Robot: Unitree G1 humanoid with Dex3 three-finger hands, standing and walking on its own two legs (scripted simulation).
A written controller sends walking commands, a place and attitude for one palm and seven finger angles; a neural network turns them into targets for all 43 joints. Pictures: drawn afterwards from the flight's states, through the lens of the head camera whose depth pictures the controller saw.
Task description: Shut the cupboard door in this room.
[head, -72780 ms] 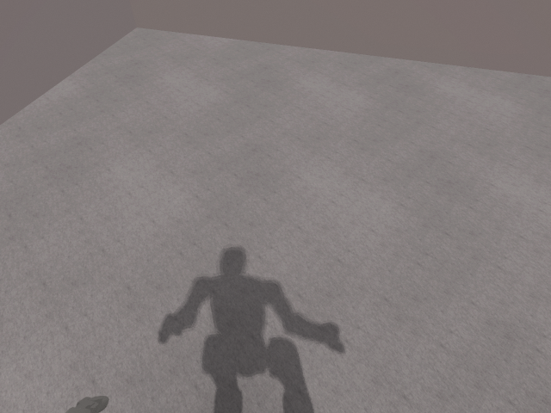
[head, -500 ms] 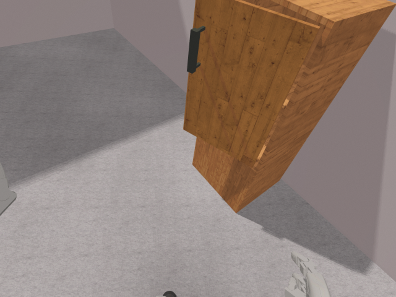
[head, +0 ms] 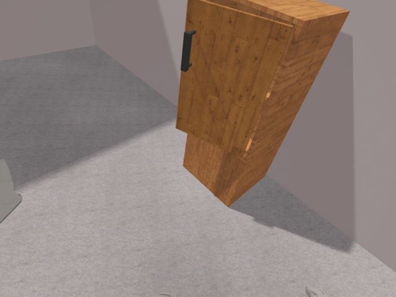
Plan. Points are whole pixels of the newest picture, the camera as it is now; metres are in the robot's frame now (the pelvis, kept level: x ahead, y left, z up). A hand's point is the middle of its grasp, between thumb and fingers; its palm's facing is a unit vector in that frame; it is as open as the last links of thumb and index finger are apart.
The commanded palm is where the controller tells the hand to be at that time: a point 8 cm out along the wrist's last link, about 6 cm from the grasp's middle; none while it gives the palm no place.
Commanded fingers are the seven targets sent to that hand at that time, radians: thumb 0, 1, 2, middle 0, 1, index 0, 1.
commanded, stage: stop stepping back and stand still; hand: left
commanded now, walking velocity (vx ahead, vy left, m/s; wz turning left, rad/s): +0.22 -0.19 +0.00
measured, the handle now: (189, 50) +0.94 +0.11 +0.11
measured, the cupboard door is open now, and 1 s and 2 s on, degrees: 19 19 19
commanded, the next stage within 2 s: let the arm hang, fingers relaxed in 1.08 s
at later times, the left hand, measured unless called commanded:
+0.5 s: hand out of the picture +0.06 +0.37 +0.19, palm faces +0.52 -0.77 -0.37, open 7.4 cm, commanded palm -0.01 +0.39 +0.20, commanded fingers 0.00 0.90 0.90 -0.20 -0.30 -0.20 -0.30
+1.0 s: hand out of the picture +0.09 +0.34 +0.19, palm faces +0.45 -0.77 -0.46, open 7.4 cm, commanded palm +0.03 +0.38 +0.20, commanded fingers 0.00 0.90 0.90 -0.20 -0.30 -0.20 -0.30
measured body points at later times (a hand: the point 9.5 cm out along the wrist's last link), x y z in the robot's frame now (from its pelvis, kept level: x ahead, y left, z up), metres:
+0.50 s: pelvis -0.13 +0.08 +0.02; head -0.15 +0.11 +0.47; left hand +0.02 +0.41 +0.21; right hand +0.02 -0.12 -0.06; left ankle -0.12 +0.19 -0.71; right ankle -0.12 -0.03 -0.67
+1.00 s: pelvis -0.10 +0.08 +0.02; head -0.11 +0.08 +0.47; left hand +0.06 +0.38 +0.21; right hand +0.03 -0.18 -0.07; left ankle -0.10 +0.18 -0.71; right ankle -0.16 -0.02 -0.71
